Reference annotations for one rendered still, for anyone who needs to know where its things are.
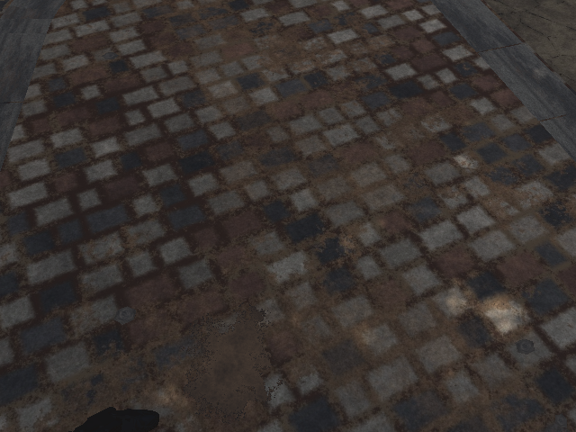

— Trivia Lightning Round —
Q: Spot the left robot hand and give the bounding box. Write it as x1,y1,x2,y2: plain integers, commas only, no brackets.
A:
68,407,159,432

